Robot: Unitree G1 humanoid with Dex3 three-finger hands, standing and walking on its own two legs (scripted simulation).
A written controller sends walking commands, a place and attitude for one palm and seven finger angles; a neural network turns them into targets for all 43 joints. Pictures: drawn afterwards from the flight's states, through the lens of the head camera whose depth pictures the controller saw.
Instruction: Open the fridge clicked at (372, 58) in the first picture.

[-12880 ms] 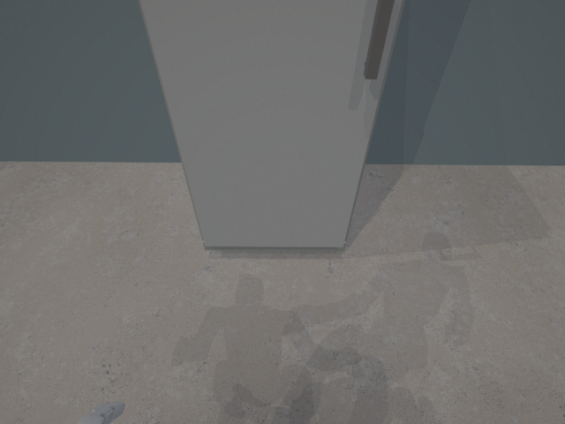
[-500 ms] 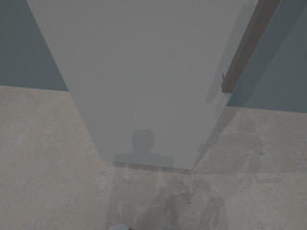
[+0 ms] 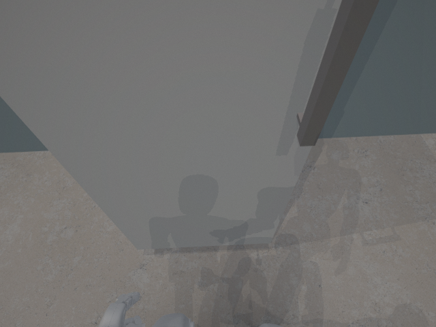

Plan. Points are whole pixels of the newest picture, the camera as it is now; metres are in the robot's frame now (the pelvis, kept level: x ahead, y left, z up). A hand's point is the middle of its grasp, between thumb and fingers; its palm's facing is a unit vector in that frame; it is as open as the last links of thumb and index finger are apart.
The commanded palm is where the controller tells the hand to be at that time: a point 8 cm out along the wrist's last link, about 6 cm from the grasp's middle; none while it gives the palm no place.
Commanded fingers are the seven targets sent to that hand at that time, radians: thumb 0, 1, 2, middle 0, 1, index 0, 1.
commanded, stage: come to a stop and stand still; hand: right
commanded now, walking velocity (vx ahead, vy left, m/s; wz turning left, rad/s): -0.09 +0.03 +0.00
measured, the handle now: (325, 65) +0.44 -0.16 +0.23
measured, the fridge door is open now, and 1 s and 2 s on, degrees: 0 0 0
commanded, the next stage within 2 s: look again from close up in 1.82 s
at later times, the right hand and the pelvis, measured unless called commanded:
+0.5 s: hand out of the picture +0.03 -0.12 -0.16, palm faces +0.01 +0.97 -0.24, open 7.3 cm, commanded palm none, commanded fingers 0.00 -0.90 -0.90 0.20 0.30 0.20 0.30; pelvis -0.04 +0.06 -0.01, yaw +0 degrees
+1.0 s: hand out of the picture -0.03 -0.09 -0.17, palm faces +0.00 +0.98 -0.18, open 7.4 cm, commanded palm none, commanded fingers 0.00 -0.90 -0.90 0.20 0.30 0.20 0.30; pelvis -0.03 +0.08 +0.00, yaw +0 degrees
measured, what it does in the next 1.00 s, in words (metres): steps on the spot: left foot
